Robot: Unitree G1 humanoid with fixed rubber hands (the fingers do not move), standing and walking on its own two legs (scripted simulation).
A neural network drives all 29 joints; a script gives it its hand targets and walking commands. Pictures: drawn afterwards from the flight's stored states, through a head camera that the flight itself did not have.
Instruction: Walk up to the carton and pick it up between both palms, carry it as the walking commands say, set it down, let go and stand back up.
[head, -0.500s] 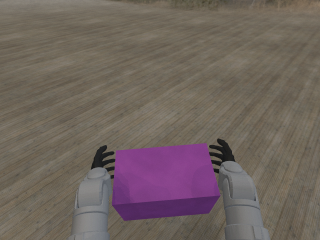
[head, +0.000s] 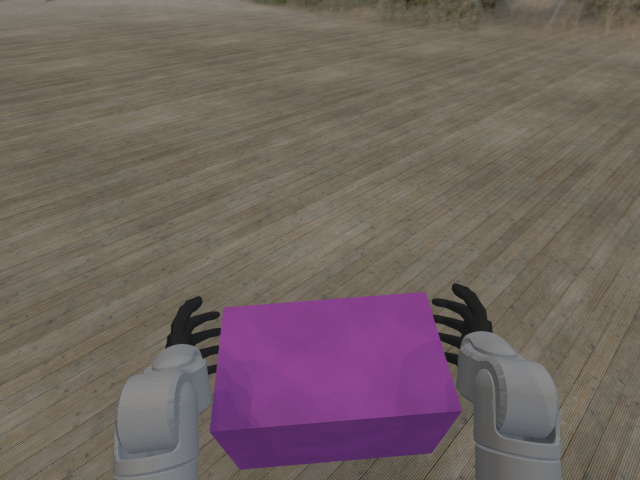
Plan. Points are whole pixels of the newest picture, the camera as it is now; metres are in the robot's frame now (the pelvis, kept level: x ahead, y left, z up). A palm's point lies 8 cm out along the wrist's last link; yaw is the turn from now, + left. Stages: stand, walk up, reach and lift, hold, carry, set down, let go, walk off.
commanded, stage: carry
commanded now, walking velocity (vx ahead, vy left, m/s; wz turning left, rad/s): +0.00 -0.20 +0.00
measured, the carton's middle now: (330, 382) +0.25 -0.01 +0.03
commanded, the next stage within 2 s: none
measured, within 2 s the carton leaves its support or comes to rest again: neither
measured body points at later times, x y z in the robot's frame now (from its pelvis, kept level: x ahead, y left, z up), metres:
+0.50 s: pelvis -0.03 -0.05 +0.01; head -0.08 -0.05 +0.46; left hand +0.22 +0.12 +0.10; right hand +0.23 -0.21 +0.12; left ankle -0.01 +0.11 -0.69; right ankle +0.01 -0.12 -0.70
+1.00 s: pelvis -0.07 -0.14 +0.01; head -0.07 -0.14 +0.46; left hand +0.19 +0.03 +0.10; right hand +0.21 -0.30 +0.11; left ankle -0.09 -0.02 -0.67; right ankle -0.01 -0.18 -0.70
